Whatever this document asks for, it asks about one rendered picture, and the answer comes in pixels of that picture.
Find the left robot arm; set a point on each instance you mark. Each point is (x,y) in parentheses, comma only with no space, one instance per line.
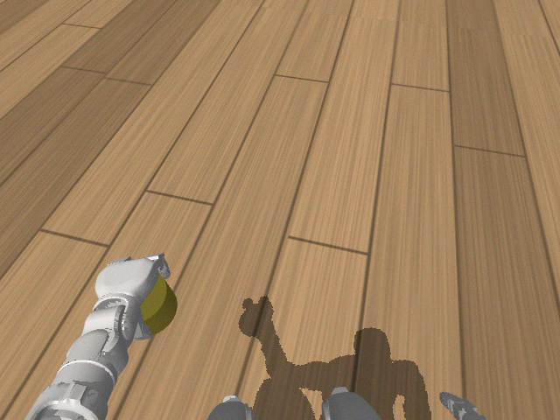
(84,382)

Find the right robot hand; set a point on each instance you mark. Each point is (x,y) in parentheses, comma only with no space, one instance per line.
(462,409)

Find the tin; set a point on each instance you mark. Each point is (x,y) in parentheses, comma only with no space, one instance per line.
(160,306)

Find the left robot hand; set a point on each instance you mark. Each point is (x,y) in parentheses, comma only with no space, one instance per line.
(135,278)

